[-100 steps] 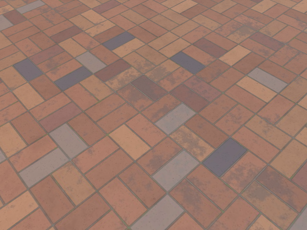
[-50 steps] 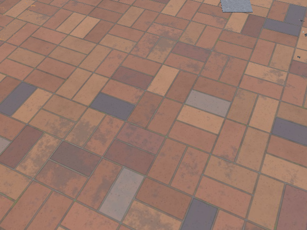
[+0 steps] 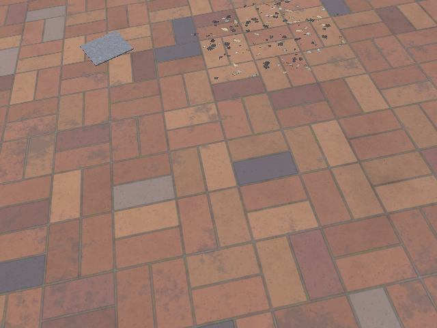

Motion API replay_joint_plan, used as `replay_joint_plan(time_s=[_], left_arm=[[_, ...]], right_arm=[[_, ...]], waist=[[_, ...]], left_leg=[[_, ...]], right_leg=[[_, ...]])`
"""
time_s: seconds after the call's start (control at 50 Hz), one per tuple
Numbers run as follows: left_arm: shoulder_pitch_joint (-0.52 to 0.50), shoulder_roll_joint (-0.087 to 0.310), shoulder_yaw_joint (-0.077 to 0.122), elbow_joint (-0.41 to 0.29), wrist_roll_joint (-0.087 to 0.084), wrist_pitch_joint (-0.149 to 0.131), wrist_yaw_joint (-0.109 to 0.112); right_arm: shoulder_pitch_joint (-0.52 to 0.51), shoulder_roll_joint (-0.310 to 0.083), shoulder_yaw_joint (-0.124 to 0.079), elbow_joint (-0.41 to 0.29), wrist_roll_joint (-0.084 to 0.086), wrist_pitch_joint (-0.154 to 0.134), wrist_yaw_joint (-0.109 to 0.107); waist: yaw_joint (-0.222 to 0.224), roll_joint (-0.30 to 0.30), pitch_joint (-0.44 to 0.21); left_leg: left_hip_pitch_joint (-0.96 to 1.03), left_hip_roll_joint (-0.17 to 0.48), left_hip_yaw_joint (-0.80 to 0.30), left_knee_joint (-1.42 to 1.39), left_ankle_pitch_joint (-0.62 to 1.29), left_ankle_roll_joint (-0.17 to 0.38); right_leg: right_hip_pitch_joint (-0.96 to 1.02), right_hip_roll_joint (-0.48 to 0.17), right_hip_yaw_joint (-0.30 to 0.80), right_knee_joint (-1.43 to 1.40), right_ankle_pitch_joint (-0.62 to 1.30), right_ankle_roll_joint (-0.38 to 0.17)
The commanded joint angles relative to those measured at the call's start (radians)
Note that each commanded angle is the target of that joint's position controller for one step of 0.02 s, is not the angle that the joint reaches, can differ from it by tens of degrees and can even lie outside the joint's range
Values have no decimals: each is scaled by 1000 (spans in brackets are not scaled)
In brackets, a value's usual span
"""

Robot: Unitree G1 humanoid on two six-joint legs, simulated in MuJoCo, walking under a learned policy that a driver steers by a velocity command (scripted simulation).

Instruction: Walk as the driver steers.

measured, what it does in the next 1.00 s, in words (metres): steps on the spot: left foot, then right foot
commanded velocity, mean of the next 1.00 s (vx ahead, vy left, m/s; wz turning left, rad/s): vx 0.08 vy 0.00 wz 0.08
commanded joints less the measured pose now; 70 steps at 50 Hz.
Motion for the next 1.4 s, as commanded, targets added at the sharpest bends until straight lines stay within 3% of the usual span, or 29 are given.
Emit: replay_joint_plan(time_s=[0.02,0.18,0.26,0.28,0.3,0.32,0.34,0.36,0.4,0.46,0.52,0.62,0.66,0.68,0.7,0.72,0.74,0.78,0.84,0.92,1.1,1.12,1.14,1.16,1.18,1.2,1.26,1.32,1.4], left_arm=[[8,157,43,-55,-3,-19,5],[35,150,31,-26,19,-21,10],[-15,136,19,-9,15,-18,13],[-19,124,12,-2,4,-16,17],[-4,83,-1,0,2,-19,19],[18,20,-18,-4,7,-24,18],[-31,80,-5,-22,20,-26,19],[-66,129,12,-27,41,-31,17],[7,119,15,19,35,-42,-6],[-18,64,1,39,41,-56,-26],[-77,16,-17,27,28,-64,-15],[-32,49,-12,25,2,-63,26],[51,100,2,39,18,-78,44],[104,184,17,29,33,-82,57],[106,248,36,42,12,-62,54],[100,174,21,33,5,-57,50],[43,113,3,19,3,-59,50],[-31,74,-11,-2,12,-61,59],[-8,77,-8,5,17,-68,60],[15,89,0,13,20,-65,56],[9,153,33,15,16,-48,24],[8,154,36,21,9,-43,25],[48,133,33,30,13,-38,23],[59,40,9,-23,22,-30,17],[-27,75,12,-51,28,-9,29],[-33,81,14,-46,21,-1,29],[-3,105,24,-14,25,-14,23],[16,90,23,-9,22,-7,15],[-34,76,18,-32,18,5,22]], right_arm=[[2,-77,-22,-62,3,-6,0],[-26,-53,-7,-63,14,-5,-8],[29,-35,2,-39,23,-15,-18],[77,-15,10,-21,13,-25,-20],[87,-30,12,-16,-5,-39,-24],[123,-80,10,-21,-24,-51,-27],[124,-204,-26,-1,-22,-47,-15],[133,-166,-25,20,-18,-50,-7],[63,-96,-7,20,2,-62,1],[87,-60,1,47,10,-88,5],[142,-78,-9,84,10,-97,7],[128,-122,-33,80,17,-68,6],[86,-90,-26,55,31,-65,2],[78,5,-1,13,39,-69,3],[134,-16,-9,11,25,-53,-8],[156,-75,-26,40,2,-38,-13],[150,-69,-30,57,1,-30,-7],[142,-57,-34,62,1,-17,9],[127,-44,-32,52,5,-4,30],[30,-33,-25,4,2,14,48],[-40,-24,-16,-73,12,6,57],[-11,-25,-17,-68,5,-5,54],[37,-70,-28,-54,-10,-23,41],[47,-214,-56,-80,-12,-38,28],[142,-250,-77,-59,13,-35,26],[130,-203,-65,-50,19,-31,21],[-44,-103,-35,-85,23,-20,4],[-5,-117,-39,-77,21,-29,11],[40,-135,-48,-68,12,-28,12]], waist=[[8,-149,-107],[36,-169,-98],[-4,-157,-100],[-32,-134,-126],[-26,-69,-132],[-30,103,-142],[-50,199,-22],[-46,122,65],[14,93,69],[-2,58,35],[-31,81,7],[-3,103,-63],[46,27,-98],[59,-180,-166],[38,-310,-155],[27,-187,-121],[3,-139,-71],[-24,-171,-51],[-20,-174,-85],[6,-180,-76],[10,-186,-100],[-15,-151,-108],[-31,-28,-134],[-9,258,-135],[-87,180,-154],[-60,104,-121],[12,75,-71],[10,33,-133],[-20,63,-108]], left_leg=[[-94,1,-28,-1,15,-8],[74,-21,-16,-243,-36,25],[260,-44,0,-487,31,52],[373,-46,13,-640,118,64],[473,25,-70,-705,89,82],[547,231,-309,-806,-108,127],[397,334,-522,-918,-326,236],[330,341,-542,-945,-389,271],[349,246,-406,-949,-283,229],[399,163,-264,-903,48,227],[402,140,-208,-799,400,245],[343,147,-269,-638,615,217],[199,87,-268,-529,419,129],[70,-13,-165,-316,139,75],[-9,-124,-27,-149,-268,71],[-19,-65,-65,-7,-257,76],[-28,-42,-71,40,-192,75],[-14,-20,-51,63,-82,49],[-8,-30,-23,84,-17,13],[-36,-7,-3,-28,12,0],[183,-24,94,-406,19,69],[262,-36,89,-533,119,82],[376,13,-30,-663,217,104],[502,321,-456,-727,517,201],[454,386,-517,-702,707,351],[443,336,-430,-689,698,362],[382,166,-272,-703,605,267],[407,147,-268,-683,670,266],[397,142,-342,-699,481,276]], right_leg=[[168,-236,253,-119,375,-157],[106,-241,300,-102,337,-158],[38,-216,315,-62,358,-115],[-5,-187,310,-53,184,-87],[-99,-136,300,-26,-68,-45],[-213,-36,184,161,-306,-9],[-334,79,22,287,-326,1],[-355,16,56,412,-285,8],[-355,-21,28,473,-177,32],[-330,-49,-65,438,-108,66],[-248,-40,-98,278,-116,94],[-50,-5,-108,77,-55,68],[182,-105,-10,-99,86,44],[316,-355,226,-158,156,-9],[233,-494,382,-174,266,-123],[196,-476,340,-161,269,-156],[144,-423,244,-166,275,-144],[101,-343,96,-181,330,-108],[121,-322,-15,-153,508,-123],[147,-352,-53,-155,427,-145],[100,-386,-136,-6,367,-93],[61,-366,-170,65,296,-51],[-22,-314,-224,217,153,12],[-307,-158,-295,490,-347,97],[-362,-72,-125,641,-466,106],[-385,-99,-70,710,-402,108],[-352,-114,-54,649,-193,108],[-319,-90,-53,633,-167,120],[-334,-80,-40,507,-175,126]])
